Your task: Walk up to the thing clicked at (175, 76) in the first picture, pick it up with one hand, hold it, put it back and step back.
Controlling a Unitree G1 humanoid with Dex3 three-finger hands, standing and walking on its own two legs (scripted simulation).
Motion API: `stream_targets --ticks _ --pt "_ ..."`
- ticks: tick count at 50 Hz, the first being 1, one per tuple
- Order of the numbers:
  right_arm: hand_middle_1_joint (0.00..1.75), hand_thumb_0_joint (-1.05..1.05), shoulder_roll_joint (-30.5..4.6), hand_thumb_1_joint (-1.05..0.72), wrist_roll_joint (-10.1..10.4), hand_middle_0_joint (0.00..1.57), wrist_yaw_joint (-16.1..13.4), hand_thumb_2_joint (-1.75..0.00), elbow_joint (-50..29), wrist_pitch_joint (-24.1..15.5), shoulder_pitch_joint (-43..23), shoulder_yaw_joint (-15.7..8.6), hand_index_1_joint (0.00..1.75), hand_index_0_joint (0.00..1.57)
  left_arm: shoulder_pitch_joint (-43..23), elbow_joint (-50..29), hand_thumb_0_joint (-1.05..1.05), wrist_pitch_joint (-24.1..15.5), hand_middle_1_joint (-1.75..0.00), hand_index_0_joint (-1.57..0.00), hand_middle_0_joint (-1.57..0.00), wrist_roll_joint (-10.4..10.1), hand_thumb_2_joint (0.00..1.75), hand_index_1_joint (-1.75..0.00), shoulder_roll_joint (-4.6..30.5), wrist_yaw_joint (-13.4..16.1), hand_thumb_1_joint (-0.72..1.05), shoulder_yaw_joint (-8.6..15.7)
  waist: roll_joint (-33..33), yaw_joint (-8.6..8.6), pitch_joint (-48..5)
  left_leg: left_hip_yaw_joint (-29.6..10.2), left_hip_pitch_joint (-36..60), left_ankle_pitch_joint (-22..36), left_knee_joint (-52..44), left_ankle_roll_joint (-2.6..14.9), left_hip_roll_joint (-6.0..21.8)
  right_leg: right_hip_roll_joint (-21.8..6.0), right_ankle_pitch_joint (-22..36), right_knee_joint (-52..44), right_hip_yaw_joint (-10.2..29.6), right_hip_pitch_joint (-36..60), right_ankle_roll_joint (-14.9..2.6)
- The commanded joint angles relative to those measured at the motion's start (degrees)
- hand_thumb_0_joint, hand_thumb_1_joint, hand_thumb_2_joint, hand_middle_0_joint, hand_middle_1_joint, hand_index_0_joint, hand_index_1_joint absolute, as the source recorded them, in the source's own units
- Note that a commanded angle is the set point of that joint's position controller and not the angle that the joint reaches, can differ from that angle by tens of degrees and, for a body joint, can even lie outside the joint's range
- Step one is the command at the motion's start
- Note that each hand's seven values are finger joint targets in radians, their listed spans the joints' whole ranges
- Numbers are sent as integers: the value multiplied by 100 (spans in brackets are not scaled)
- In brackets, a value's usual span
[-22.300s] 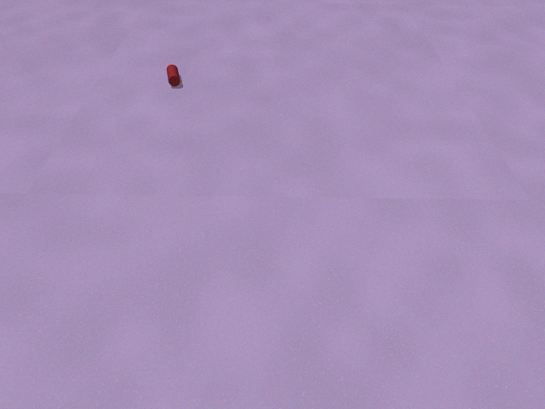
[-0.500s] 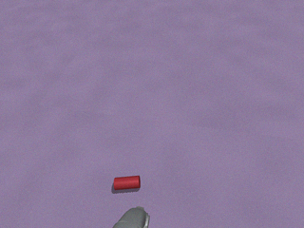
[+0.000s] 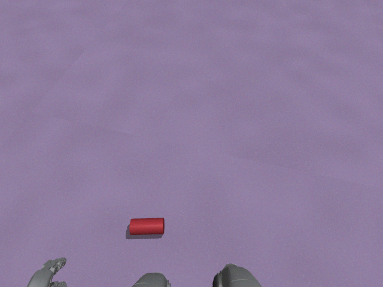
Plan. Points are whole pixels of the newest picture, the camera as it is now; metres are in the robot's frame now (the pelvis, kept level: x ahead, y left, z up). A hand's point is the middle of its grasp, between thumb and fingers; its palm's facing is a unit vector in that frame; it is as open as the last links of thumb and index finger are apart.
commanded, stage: walk up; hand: left
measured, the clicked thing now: (147, 226) +0.42 +0.22 -0.71
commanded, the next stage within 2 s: none
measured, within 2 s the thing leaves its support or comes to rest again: neither
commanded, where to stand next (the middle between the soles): +0.03 +0.00 m, yaw -4 degrees
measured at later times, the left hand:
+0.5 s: hand out of the picture -0.02 +0.30 -0.14, palm faces +0.02 -0.93 -0.36, open 7.4 cm
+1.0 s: hand out of the picture +0.10 +0.26 -0.10, palm faces -0.07 -0.89 -0.45, open 7.4 cm
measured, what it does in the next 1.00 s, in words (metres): steps on the spot: left foot, then right foot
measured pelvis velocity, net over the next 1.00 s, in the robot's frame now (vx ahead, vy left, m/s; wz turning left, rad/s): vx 0.03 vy -0.01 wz -0.03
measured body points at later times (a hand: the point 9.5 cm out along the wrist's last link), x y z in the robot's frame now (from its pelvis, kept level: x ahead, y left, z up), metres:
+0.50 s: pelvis -0.05 +0.02 +0.02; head -0.04 +0.04 +0.47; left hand -0.02 +0.35 -0.11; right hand +0.00 -0.29 -0.10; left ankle -0.09 +0.14 -0.71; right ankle +0.01 -0.12 -0.68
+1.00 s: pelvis +0.03 -0.01 +0.02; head +0.08 -0.05 +0.46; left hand +0.11 +0.30 -0.07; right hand +0.11 -0.32 -0.12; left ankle +0.13 +0.12 -0.67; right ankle +0.01 -0.12 -0.71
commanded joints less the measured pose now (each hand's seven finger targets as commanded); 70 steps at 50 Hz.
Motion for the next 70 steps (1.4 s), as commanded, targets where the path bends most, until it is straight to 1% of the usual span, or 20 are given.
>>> stream_targets --ticks 1,5,10,13,15,16,17,20,26,31,32,34,35,38,44,53,54,56,61,70 --pt "30 0 -1002 -90 -53 20 -160 -90 -452 154 336 -363 30 20 261 -475 0 -31 -30 -20 -20 81 90 -30 1984 117 90 530 -1225 201 -1441 -366 -663 -1577 2912 101 -398 -2689 3219 -1526 3080 818 -1898" --pt "30 0 -968 -90 -40 20 -17 -90 -286 205 492 -415 30 20 -187 -537 0 69 -30 -20 -20 146 90 -30 1560 206 90 502 -939 66 -1333 -396 -601 -686 3223 61 -471 -1555 1833 -1198 1361 241 -1242" --pt "30 0 -917 -90 -16 20 46 -90 -95 -44 553 -284 30 20 -208 -659 0 150 -30 -20 -20 406 90 -30 1379 92 90 476 -1907 293 -2003 617 -485 -1137 57 -123 -210 -1031 -1883 -1303 1130 1425 -1025" --pt "30 0 -973 -90 -193 20 -4 -90 392 -245 1211 -358 30 20 -17 -520 0 359 -30 -20 -20 290 90 -30 1442 -74 90 511 -1427 24 -1804 777 976 -263 -2443 41 -306 -961 -2562 -444 1137 531 -743" --pt "30 0 -1687 -90 -482 20 -64 -90 32 -286 214 -432 30 20 417 -439 0 323 -30 -20 -20 106 90 -30 586 -41 90 223 1121 263 -668 -3180 1122 -2271 -3228 709 1789 249 -2340 1904 419 -2507 14" --pt "30 0 -1995 -90 -292 20 -30 -90 -48 -274 -140 -451 30 20 -431 -337 0 254 -30 -20 -20 172 90 -30 1391 56 90 440 523 -158 -2 -3566 -827 -3250 -3723 1315 2397 -210 -1968 1583 1218 -1566 34" --pt "30 0 -1813 -90 -293 20 -31 -90 -78 -319 -724 -391 30 20 -668 -273 0 194 -30 -20 -20 172 90 -30 1550 -15 90 508 287 65 538 -3288 -1867 -3244 -3789 1483 2359 -317 -1543 1667 1135 -676 22" --pt "30 0 -1131 -90 -318 20 -48 -90 -13 -590 -731 -195 30 20 425 121 0 173 -30 -20 -20 48 90 -30 1054 -217 90 393 169 407 112 -878 92 -26 -2870 743 1109 73 -504 1314 965 -904 -6" --pt "30 0 -1562 -90 -328 20 122 -90 105 -586 423 -532 30 20 -92 -226 0 -72 -30 -20 -20 189 90 -30 1398 -424 90 480 1122 -279 -272 -1398 1567 -1696 -3155 1322 1581 -157 -1363 557 321 -1292 9" --pt "30 0 -1238 -90 -241 20 188 -90 -153 -525 319 -404 30 20 913 19 0 -280 -30 -20 -20 161 90 -30 1068 -388 90 430 788 270 -713 -95 1345 2492 -1358 1040 1052 185 -720 -1448 -278 734 -208" --pt "30 0 -977 -90 -176 20 197 -90 -285 -493 177 -320 30 20 1763 265 0 -337 -30 -20 -20 150 90 -30 1287 -311 90 535 22 707 -1168 346 818 2975 43 766 644 128 23 -1965 -121 2034 -217" --pt "30 0 -549 -90 -51 20 166 -90 -678 -481 35 -153 30 20 2390 283 0 -415 -30 -20 -20 137 90 -30 2132 -163 90 683 -1560 805 -1177 283 -2060 -785 1695 254 -493 -2017 195 -2503 3761 3472 -952" --pt "30 0 -950 -90 -127 20 98 -90 -590 -419 -21 -258 30 20 1988 114 0 -391 -30 -20 -20 118 90 -30 2126 -195 90 648 -748 658 -813 -206 -1943 -918 1912 305 -26 -2404 -188 -2416 3956 2700 -1387" --pt "30 0 -990 -90 -92 20 204 -90 -327 -386 307 -339 30 20 1385 -117 0 -453 -30 -20 -20 6 90 -30 1648 -140 90 505 -279 237 -215 -507 -1699 15 1683 275 261 -1492 330 -2365 2030 2011 -886" --pt "30 0 -552 -90 38 20 34 -90 -72 -45 430 -172 30 20 413 -433 0 -275 -30 -20 -20 -37 90 -30 1256 114 90 249 -1142 -47 9 -7 -374 539 1062 -9 -370 -1115 5522 -1618 374 340 -636" --pt "30 0 -825 -90 -255 20 16 -90 -289 -74 156 -331 30 20 457 -653 0 121 -30 -20 -20 -165 90 -30 1374 200 90 286 -845 77 -1231 309 488 2361 -1934 325 -48 -1111 3546 279 678 1408 -579" --pt "30 0 -1090 -90 -311 20 18 -90 -364 -99 182 -416 30 20 550 -664 0 124 -30 -20 -20 -242 90 -30 1259 215 90 261 -136 20 -1472 -226 874 4735 -1950 593 423 -625 2665 1064 577 1289 -277" --pt "30 0 -1422 -90 -242 20 70 -90 -540 -93 10 -527 30 20 860 -613 0 198 -30 -20 -20 -331 90 -30 980 333 90 248 1445 18 -2050 -1746 2151 8144 -1485 1756 1754 638 -2824 2745 450 18 -94" --pt "30 0 -844 -90 -225 20 20 -90 -897 49 -567 -444 30 20 894 -345 0 347 -30 -20 -20 -244 90 -30 1262 310 90 354 479 134 -1758 -616 1047 4972 -1698 1223 1052 506 -1937 3311 835 21 -43" --pt "30 0 -867 -90 -356 20 208 -90 -1196 298 -739 -516 30 20 1291 -180 0 174 -30 -20 -20 -90 90 -30 1098 332 90 431 912 70 -1599 -1110 860 2840 -1740 1430 1303 126 -1544 508 209 617 3"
